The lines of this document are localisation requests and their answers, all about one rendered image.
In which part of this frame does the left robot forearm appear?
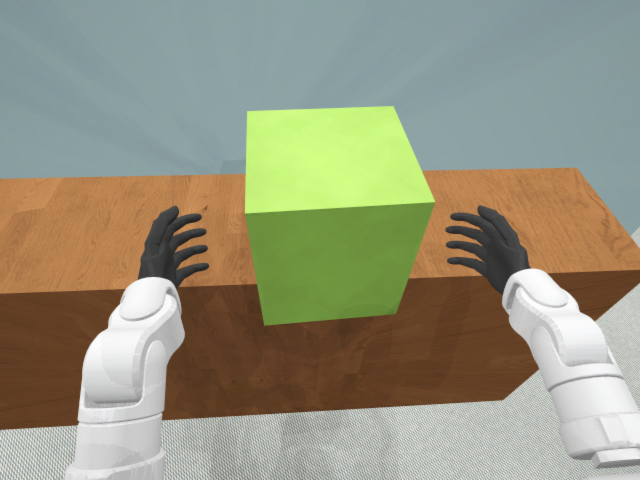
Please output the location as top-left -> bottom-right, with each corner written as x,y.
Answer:
64,277 -> 185,480

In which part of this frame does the carton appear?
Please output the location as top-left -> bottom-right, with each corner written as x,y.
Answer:
245,106 -> 435,326

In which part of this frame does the right robot hand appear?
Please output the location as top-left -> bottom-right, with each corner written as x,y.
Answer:
446,205 -> 531,294

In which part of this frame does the left robot hand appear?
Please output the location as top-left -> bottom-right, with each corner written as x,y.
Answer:
138,206 -> 209,290

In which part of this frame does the right robot forearm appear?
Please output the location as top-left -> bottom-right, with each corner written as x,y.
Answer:
502,269 -> 640,469

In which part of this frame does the pedestal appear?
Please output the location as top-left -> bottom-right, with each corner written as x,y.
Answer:
0,168 -> 640,430

